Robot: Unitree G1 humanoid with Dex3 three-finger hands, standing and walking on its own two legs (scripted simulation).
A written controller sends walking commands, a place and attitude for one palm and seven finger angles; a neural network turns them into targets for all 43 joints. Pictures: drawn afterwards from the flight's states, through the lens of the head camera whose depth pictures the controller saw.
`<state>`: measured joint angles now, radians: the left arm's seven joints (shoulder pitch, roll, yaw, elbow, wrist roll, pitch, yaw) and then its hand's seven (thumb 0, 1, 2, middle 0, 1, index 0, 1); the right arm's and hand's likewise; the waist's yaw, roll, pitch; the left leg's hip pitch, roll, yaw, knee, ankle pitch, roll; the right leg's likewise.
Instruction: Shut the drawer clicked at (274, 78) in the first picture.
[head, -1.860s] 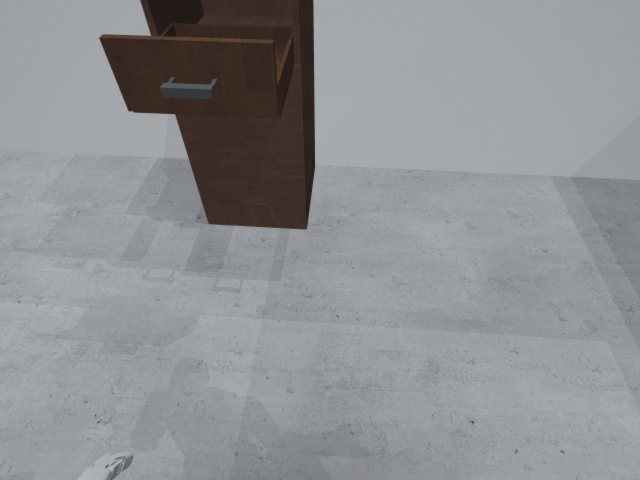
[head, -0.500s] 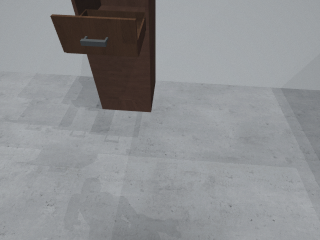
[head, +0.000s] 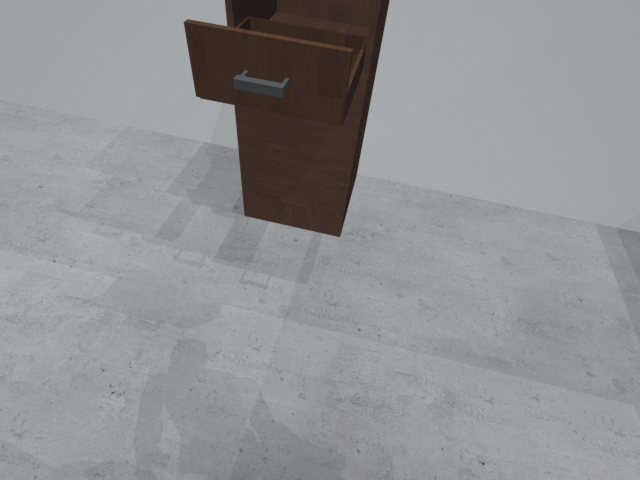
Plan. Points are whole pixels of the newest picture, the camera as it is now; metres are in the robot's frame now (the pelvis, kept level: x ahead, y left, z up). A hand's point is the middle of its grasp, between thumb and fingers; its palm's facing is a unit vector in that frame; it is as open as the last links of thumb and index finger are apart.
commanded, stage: walk to a spot facing it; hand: left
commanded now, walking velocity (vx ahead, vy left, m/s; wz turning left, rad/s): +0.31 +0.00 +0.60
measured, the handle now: (262, 82) +0.92 +0.19 +0.04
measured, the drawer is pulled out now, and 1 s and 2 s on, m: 0.29 0.29 0.29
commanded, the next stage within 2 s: turn to face it in 0.84 s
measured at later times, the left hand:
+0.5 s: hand (181, 401) +0.26 +0.22 -0.15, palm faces +0.17 -0.97 -0.19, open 7.4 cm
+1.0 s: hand (198, 434) +0.21 +0.19 -0.17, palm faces +0.53 -0.81 -0.24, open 7.3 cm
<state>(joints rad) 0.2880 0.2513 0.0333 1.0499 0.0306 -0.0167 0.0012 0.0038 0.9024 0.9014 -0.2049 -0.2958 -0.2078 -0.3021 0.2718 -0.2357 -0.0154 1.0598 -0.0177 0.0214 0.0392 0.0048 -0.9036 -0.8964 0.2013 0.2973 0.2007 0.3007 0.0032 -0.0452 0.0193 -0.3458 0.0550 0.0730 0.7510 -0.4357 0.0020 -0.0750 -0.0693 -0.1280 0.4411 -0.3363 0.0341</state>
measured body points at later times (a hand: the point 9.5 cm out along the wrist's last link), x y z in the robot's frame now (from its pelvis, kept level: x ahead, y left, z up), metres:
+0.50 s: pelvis +0.17 +0.02 +0.00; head +0.19 +0.02 +0.45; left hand +0.25 +0.27 -0.14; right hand +0.15 -0.20 -0.15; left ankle +0.04 +0.12 -0.74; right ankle +0.31 -0.09 -0.70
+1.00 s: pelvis +0.31 +0.02 +0.00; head +0.34 +0.04 +0.45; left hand +0.19 +0.23 -0.15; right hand +0.55 -0.15 -0.13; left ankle +0.31 +0.16 -0.70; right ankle +0.34 -0.08 -0.74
